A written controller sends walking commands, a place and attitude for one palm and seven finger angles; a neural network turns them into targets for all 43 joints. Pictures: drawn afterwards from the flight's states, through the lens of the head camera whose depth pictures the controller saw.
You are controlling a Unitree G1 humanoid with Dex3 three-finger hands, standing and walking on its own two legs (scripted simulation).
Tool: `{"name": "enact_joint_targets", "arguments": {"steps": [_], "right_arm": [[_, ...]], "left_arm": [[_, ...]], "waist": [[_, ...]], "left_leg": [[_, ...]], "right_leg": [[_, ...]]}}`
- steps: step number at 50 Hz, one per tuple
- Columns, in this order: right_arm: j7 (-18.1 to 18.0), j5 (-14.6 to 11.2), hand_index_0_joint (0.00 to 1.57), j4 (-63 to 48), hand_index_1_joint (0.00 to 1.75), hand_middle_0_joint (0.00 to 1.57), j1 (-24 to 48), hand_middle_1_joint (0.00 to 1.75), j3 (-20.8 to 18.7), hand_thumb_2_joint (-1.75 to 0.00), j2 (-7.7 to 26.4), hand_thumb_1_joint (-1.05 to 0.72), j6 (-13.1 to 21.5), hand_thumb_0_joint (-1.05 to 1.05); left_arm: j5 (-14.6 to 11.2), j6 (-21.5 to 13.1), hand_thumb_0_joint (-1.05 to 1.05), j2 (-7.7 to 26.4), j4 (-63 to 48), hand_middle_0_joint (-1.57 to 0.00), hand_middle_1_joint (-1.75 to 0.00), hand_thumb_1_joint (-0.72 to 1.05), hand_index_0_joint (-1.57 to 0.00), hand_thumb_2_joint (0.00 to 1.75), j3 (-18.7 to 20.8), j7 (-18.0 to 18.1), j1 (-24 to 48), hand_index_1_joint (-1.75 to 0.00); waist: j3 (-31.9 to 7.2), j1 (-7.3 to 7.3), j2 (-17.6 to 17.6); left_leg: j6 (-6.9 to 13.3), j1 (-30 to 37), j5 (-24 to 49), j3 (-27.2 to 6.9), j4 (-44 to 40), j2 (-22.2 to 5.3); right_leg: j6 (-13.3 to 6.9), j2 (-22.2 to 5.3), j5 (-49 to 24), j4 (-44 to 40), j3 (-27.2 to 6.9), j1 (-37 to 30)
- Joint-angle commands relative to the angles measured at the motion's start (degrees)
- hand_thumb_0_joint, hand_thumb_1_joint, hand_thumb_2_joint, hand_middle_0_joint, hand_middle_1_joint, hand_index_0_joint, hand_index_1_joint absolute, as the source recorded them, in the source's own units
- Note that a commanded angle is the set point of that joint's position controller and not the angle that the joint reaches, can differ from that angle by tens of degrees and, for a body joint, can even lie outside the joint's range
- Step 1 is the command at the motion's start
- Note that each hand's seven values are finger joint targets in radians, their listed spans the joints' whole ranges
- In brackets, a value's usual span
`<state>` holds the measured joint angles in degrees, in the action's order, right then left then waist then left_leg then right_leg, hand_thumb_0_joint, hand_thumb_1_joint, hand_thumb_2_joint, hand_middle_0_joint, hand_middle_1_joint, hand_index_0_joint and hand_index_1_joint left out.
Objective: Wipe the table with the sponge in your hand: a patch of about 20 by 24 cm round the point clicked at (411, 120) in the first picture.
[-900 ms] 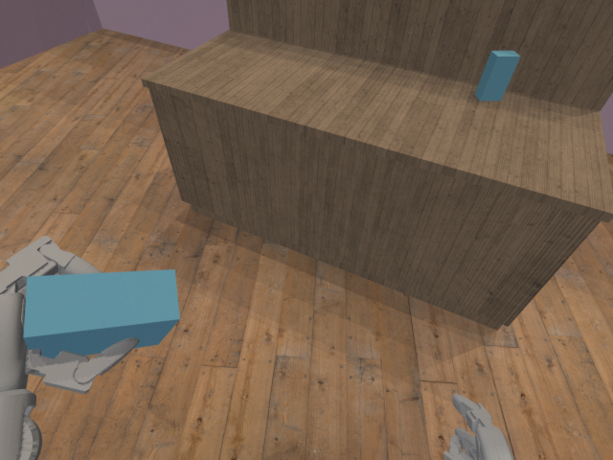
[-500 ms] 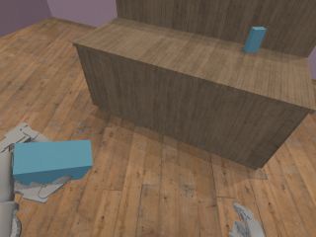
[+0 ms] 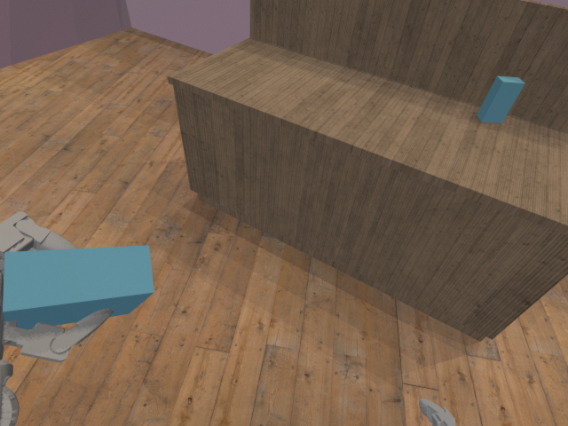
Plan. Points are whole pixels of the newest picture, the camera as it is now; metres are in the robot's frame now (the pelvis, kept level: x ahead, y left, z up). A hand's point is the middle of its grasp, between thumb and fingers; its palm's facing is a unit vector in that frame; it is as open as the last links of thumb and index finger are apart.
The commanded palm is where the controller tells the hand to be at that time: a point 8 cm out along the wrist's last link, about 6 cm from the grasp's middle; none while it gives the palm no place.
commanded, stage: walk to a spot facing it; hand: left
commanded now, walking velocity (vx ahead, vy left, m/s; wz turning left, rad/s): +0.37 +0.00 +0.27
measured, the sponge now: (99, 286) +0.23 +0.21 +0.15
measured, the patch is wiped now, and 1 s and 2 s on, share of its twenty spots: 0.00 0.00 0.00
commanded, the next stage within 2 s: none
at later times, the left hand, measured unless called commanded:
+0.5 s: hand (125, 238) +0.29 +0.20 +0.17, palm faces +0.48 -0.73 -0.48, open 9.4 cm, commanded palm +0.22 +0.24 +0.19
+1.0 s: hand (98, 161) +0.37 +0.25 +0.21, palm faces +0.65 -0.60 -0.46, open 9.4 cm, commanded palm +0.30 +0.27 +0.19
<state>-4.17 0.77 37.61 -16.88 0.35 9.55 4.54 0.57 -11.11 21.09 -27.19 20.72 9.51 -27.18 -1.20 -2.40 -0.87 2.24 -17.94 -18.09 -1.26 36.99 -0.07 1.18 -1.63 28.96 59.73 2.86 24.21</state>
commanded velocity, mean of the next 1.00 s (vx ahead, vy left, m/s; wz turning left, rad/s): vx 0.29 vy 0.00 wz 0.49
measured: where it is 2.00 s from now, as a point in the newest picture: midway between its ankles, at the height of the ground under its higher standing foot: (306, 419)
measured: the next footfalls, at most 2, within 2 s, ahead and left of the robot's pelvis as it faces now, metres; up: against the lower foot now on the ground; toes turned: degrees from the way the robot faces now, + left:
right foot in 0.28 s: +0.13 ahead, -0.14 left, +0.00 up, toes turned -4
left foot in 0.74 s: +0.29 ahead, +0.10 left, +0.00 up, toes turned +26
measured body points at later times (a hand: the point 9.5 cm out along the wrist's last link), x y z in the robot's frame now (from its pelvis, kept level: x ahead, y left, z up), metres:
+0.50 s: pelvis +0.12 -0.06 +0.01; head +0.14 -0.08 +0.46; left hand +0.25 +0.24 +0.19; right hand +0.31 -0.30 -0.09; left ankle +0.11 +0.08 -0.63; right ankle +0.09 -0.13 -0.73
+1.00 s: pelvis +0.27 -0.05 +0.01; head +0.29 -0.02 +0.46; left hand +0.33 +0.28 +0.23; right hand +0.49 -0.16 -0.08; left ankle +0.25 +0.08 -0.73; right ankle +0.39 -0.19 -0.67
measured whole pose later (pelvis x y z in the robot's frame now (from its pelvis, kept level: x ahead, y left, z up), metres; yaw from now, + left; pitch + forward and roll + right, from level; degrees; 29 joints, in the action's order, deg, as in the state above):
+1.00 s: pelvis +0.27 -0.05 +0.01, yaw +23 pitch +0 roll -3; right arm -1.2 -1.0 33.4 -12.2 1.5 6.3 5.0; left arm -2.8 -12.8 24.2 -37.0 24.5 7.5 -30.0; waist 3.7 -0.9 1.0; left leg 0.4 -18.4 -13.2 0.8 31.5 -4.0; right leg 4.8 -6.9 20.9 53.9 4.2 30.8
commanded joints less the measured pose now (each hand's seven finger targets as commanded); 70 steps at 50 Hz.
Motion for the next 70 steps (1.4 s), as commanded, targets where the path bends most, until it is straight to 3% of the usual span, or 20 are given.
{"name": "enact_joint_targets", "arguments": {"steps": [1, 9, 12, 13, 14, 15, 22, 31, 34, 35, 37, 38, 45, 54, 55, 56, 57, 58, 63, 70], "right_arm": [[0.41, -0.2, 0.2, -8.0, 0.3, 0.2, 5.97, 0.3, -2.67, -0.9, 8.74, -0.9, 4.7, 0.0], [-0.02, 0.18, 0.2, -7.57, 0.3, 0.2, 7.1, 0.3, -2.23, -0.9, 8.13, -0.9, 4.26, 0.0], [-0.21, -0.07, 0.2, -8.17, 0.3, 0.2, 8.96, 0.3, -1.98, -0.9, 7.65, -0.9, 2.9, 0.0], [-0.1, -0.26, 0.2, -8.29, 0.3, 0.2, 8.43, 0.3, -2.16, -0.9, 6.8, -0.9, 2.41, 0.0], [-0.06, -0.36, 0.2, -9.41, 0.3, 0.2, 9.11, 0.3, -2.41, -0.9, 6.28, -0.9, 1.95, 0.0], [-0.13, -0.24, 0.2, -9.69, 0.3, 0.2, 10.48, 0.3, -2.71, -0.9, 7.92, -0.9, 1.79, 0.0], [0.42, 0.05, 0.2, -10.19, 0.3, 0.2, 11.51, 0.3, -2.67, -0.9, 7.57, -0.9, -0.64, 0.0], [0.25, -0.8, 0.2, -15.03, 0.3, 0.2, 7.83, 0.3, -3.74, -0.9, 6.15, -0.9, 0.12, 0.0], [-0.22, -0.85, 0.2, -15.22, 0.3, 0.2, 6.49, 0.3, -4.14, -0.9, 6.17, -0.9, 0.17, 0.0], [-0.66, -0.87, 0.2, -15.11, 0.3, 0.2, 5.73, 0.3, -4.38, -0.9, 7.02, -0.9, 0.32, 0.0], [0.3, -0.79, 0.2, -15.7, 0.3, 0.2, 7.1, 0.3, -3.3, -0.9, 7.88, -0.9, 1.09, 0.0], [1.42, -1.1, 0.2, -14.85, 0.3, 0.2, 7.24, 0.3, -3.3, -0.9, 8.55, -0.9, 1.42, 0.0], [1.98, -1.95, 0.2, -12.13, 0.3, 0.2, 9.56, 0.3, -3.86, -0.9, 7.87, -0.9, 2.15, 0.0], [0.32, -1.91, 0.2, -10.59, 0.3, 0.2, 7.82, 0.3, -2.88, -0.9, 7.11, -0.9, 4.21, 0.0], [0.15, -2.18, 0.2, -10.59, 0.3, 0.2, 7.34, 0.3, -2.47, -0.9, 6.21, -0.9, 4.24, 0.0], [-0.28, -1.98, 0.2, -11.15, 0.3, 0.2, 8.3, 0.3, -2.04, -0.9, 4.45, -0.9, 4.08, 0.0], [-0.82, -1.11, 0.2, -10.82, 0.3, 0.2, 10.57, 0.3, -2.43, -0.9, 7.35, -0.9, 4.47, 0.0], [-0.74, 0.18, 0.2, -10.0, 0.3, 0.2, 11.28, 0.3, -1.59, -0.9, 6.92, -0.9, 4.02, 0.0], [-0.95, -0.56, 0.2, -11.65, 0.3, 0.2, 13.73, 0.3, -2.7, -0.9, 7.2, -0.9, 1.17, 0.0], [-1.04, -0.27, 0.2, -15.59, 0.3, 0.2, 9.5, 0.3, -3.78, -0.9, 6.64, -0.9, -0.6, 0.0]], "left_arm": [[-0.31, -4.67, 0.0, 6.54, -16.18, -1.2, -1.6, 0.1, -1.2, 1.3, 2.21, 0.22, 5.1, -1.6], [-1.48, -4.03, 0.0, 8.16, -12.17, -1.2, -1.6, 0.1, -1.2, 1.3, 4.09, -0.61, 4.36, -1.6], [-1.58, -3.42, 0.0, 9.06, -10.71, -1.2, -1.6, 0.1, -1.2, 1.3, 5.24, -0.6, 3.65, -1.6], [-1.17, -3.23, 0.0, 10.19, -10.59, -1.2, -1.6, 0.1, -1.2, 1.3, 5.66, -0.54, 3.99, -1.6], [-1.07, -2.47, 0.0, 12.32, -10.15, -1.2, -1.6, 0.1, -1.2, 1.3, 7.17, -0.32, 4.46, -1.6], [-2.07, -2.19, 0.0, 11.52, -9.35, -1.2, -1.6, 0.1, -1.2, 1.3, 7.32, -0.03, 4.75, -1.6], [-1.42, -5.07, 0.0, 11.04, -12.07, -1.2, -1.6, 0.1, -1.2, 1.3, 6.91, -0.56, 4.43, -1.6], [-1.96, -3.98, 0.0, 10.55, -16.76, -1.2, -1.6, 0.1, -1.2, 1.3, 8.8, 2.27, 0.0, -1.6], [-2.21, -3.78, 0.0, 10.93, -17.71, -1.2, -1.6, 0.1, -1.2, 1.3, 8.05, 3.06, 2.46, -1.6], [-2.36, -4.07, 0.0, 10.07, -17.2, -1.2, -1.6, 0.1, -1.2, 1.3, 7.05, 2.92, 1.84, -1.6], [-2.78, -5.21, 0.0, 11.86, -20.03, -1.2, -1.6, 0.1, -1.2, 1.3, 8.77, 2.63, 4.16, -1.6], [-1.53, -4.83, 0.0, 15.43, -19.84, -1.2, -1.6, 0.1, -1.2, 1.3, 9.73, 1.84, 9.01, -1.6], [-3.87, -4.79, 0.0, 12.53, -23.42, -1.2, -1.6, 0.1, -1.2, 1.3, 12.71, -0.12, -2.9, -1.6], [-2.28, -2.18, 0.0, 4.72, -11.28, -1.2, -1.6, 0.1, -1.2, 1.3, 4.48, -1.08, 5.89, -1.6], [-1.49, -1.56, 0.0, 5.24, -11.49, -1.2, -1.6, 0.1, -1.2, 1.3, 3.6, -0.92, 8.86, -1.6], [-1.15, -0.64, 0.0, 9.26, -10.26, -1.2, -1.6, 0.1, -1.2, 1.3, 4.78, -0.33, 10.22, -1.6], [-1.67, 0.12, 0.0, 12.57, -9.04, -1.2, -1.6, 0.1, -1.2, 1.3, 6.78, 0.52, 11.97, -1.6], [-1.3, 0.02, 0.0, 11.28, -9.45, -1.2, -1.6, 0.1, -1.2, 1.3, 5.01, 0.63, 13.99, -1.6], [-1.58, -2.45, 0.0, 13.57, -18.66, -1.2, -1.6, 0.1, -1.2, 1.3, 8.14, 0.56, 8.25, -1.6], [-3.97, -1.7, 0.0, 10.92, -19.3, -1.2, -1.6, 0.1, -1.2, 1.3, 11.39, 2.42, -4.11, -1.6]], "waist": [[-0.94, 1.5, 12.7], [-1.86, 1.73, 13.18], [-5.03, 2.85, 8.44], [-7.47, 3.02, -1.15], [-8.13, 3.24, -15.97], [-6.41, 3.39, -12.26], [1.54, 1.92, -3.52], [-3.95, 4.61, -9.6], [-9.76, 1.45, -8.56], [-12.49, -0.42, -3.24], [-15.75, 1.42, 14.87], [-10.43, -0.07, 7.08], [-5.38, 3.28, 15.65], [-3.31, 3.4, 10.65], [-3.53, 3.28, 2.34], [-2.94, 3.25, -16.65], [-3.28, 4.36, -17.6], [-3.68, 3.89, -9.15], [-2.3, 2.82, -9.85], [-8.7, 3.1, -5.7]], "left_leg": [[9.37, 9.04, 6.1, -19.02, -19.02, -12.83], [8.41, 7.14, 8.96, -14.08, -17.48, -11.61], [5.42, -1.69, 7.51, -9.71, -7.76, -9.32], [3.65, -10.47, 3.5, -5.58, 4.09, -6.34], [0.33, -22.83, -10.07, 1.72, 22.22, 1.19], [-1.11, -27.4, -12.38, -0.8, 32.4, 0.71], [-4.3, -26.79, 2.03, 2.74, 35.08, -5.68], [-2.22, -11.22, 2.97, 17.15, 2.13, -1.27], [-1.0, 5.98, 8.27, 21.22, -6.8, 4.35], [0.94, 17.99, 11.89, 15.62, -9.07, 1.37], [17.76, 31.53, 42.2, -31.88, -11.92, -26.22], [18.35, 26.17, 37.27, -34.96, -14.43, -27.41], [8.89, 0.8, 8.75, -7.79, -19.75, -14.27], [3.7, -2.29, 5.49, -4.08, -6.2, -10.07], [1.31, -5.98, -0.89, -0.52, 2.41, -5.93], [-2.45, -19.71, -16.56, 5.19, 19.87, 0.64], [-3.24, -22.51, -18.58, 0.84, 34.62, 0.54], [-3.9, -21.34, -14.82, -1.62, 39.61, -1.6], [-5.79, -13.25, -7.58, 2.51, 31.68, -4.96], [-5.26, -2.03, -2.48, 10.57, -2.44, -2.35]], "right_leg": [[0.89, -1.16, -3.62, -2.35, 0.59, 8.81], [1.22, 1.06, -4.72, -20.51, 5.38, -2.4], [-0.2, 0.1, -10.48, -36.28, 4.27, -20.95], [-3.39, -8.0, -7.29, -39.58, -5.54, -30.36], [-9.46, -22.2, -5.72, -44.07, -28.01, -35.88], [-11.53, -27.26, -8.35, -45.05, -31.59, -34.34], [-7.68, -18.31, -34.04, -42.64, -1.27, -22.38], [-6.71, -17.31, -59.15, -33.11, 7.04, -27.97], [-3.46, -15.9, -62.61, -15.01, 11.73, -21.38], [-1.13, -14.64, -54.45, -2.2, 12.68, -13.13], [2.1, -0.7, 9.23, 24.14, 3.02, 11.89], [0.79, -2.38, 8.92, 26.57, -4.26, 15.69], [2.95, -5.51, -8.22, 2.37, 0.32, 4.8], [4.56, 0.86, -11.52, -31.78, 7.91, -14.14], [2.65, -4.98, -15.22, -39.55, 2.26, -18.88], [-2.9, -20.46, -25.48, -42.64, -16.99, -26.18], [-7.22, -28.95, -35.69, -42.32, -24.87, -22.85], [-8.57, -29.58, -39.42, -40.92, -19.56, -20.83], [-6.91, -20.7, -42.22, -37.63, 1.26, -15.77], [-5.86, -19.92, -45.43, -27.38, 5.78, -20.42]]}}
